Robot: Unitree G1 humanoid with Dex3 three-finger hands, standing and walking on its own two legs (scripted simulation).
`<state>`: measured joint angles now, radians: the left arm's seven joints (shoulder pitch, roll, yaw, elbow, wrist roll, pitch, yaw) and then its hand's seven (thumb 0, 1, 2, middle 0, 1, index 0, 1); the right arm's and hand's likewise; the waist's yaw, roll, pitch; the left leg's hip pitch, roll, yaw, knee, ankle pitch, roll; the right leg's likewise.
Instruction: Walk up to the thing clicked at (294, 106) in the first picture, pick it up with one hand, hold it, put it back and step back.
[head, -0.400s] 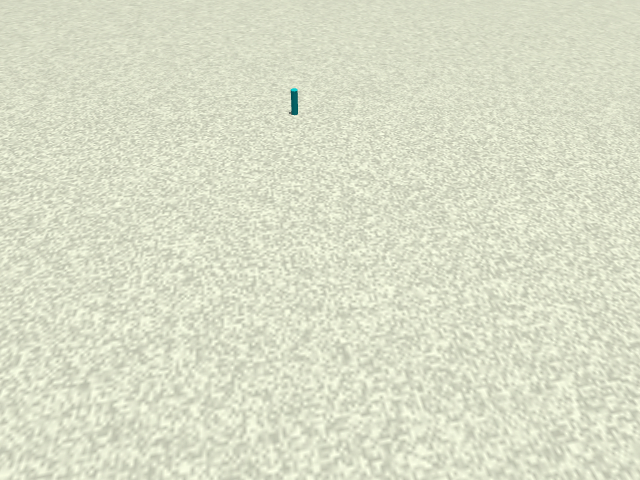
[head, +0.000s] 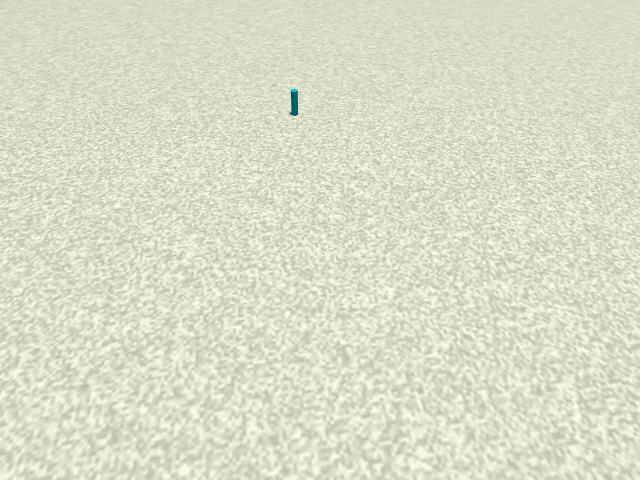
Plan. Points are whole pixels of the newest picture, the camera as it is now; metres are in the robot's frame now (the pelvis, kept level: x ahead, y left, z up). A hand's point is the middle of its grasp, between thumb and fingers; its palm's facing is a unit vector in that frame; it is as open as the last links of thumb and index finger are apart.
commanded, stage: stand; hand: left
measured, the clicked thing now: (294, 102) +2.30 +0.19 -0.71
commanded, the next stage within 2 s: walk up in 0.72 s
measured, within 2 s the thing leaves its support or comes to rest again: neither
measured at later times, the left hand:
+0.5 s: hand out of the picture +0.07 +0.25 -0.16, palm faces -0.02 -0.94 -0.34, open 7.4 cm
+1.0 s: hand out of the picture +0.13 +0.27 -0.14, palm faces -0.05 -0.90 -0.42, open 7.4 cm
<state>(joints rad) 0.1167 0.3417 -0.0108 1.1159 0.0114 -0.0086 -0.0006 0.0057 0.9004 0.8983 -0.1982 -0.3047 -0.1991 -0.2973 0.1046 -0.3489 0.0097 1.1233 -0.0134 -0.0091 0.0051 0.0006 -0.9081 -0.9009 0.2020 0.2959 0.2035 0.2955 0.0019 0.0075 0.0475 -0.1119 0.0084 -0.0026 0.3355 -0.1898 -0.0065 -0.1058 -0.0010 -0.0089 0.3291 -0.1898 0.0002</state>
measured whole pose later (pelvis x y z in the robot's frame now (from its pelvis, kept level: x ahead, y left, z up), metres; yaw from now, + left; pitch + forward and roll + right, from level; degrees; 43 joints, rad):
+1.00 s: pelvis +0.05 -0.03 -0.02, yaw -2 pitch -1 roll +0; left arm 0.22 0.45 0.08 1.03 0.04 -0.07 -0.09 0.01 0.90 0.90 -0.20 -0.30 -0.20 -0.30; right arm 0.21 -0.44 -0.11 1.04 -0.04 -0.02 0.08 0.00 -0.91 -0.90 0.20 0.30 0.21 0.30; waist 0.00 0.04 0.00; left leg -0.16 0.06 0.01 0.60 -0.46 0.03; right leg -0.23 -0.03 -0.09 0.54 -0.28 -0.01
